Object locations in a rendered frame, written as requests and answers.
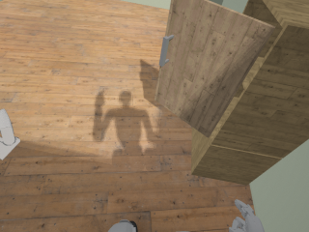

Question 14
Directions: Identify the handle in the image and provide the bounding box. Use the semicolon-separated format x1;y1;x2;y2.
159;35;174;67

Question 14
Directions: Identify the right robot hand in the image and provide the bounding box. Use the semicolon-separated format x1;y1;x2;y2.
229;199;265;232

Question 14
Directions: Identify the robot left shin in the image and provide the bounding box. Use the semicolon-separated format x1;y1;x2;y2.
120;219;132;225

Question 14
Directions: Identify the cupboard door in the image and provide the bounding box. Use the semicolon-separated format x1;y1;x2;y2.
154;0;276;138

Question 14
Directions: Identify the left robot thigh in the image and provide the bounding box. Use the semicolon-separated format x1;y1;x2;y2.
108;222;136;232

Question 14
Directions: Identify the left robot hand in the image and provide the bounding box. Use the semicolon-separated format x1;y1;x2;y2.
0;108;20;160

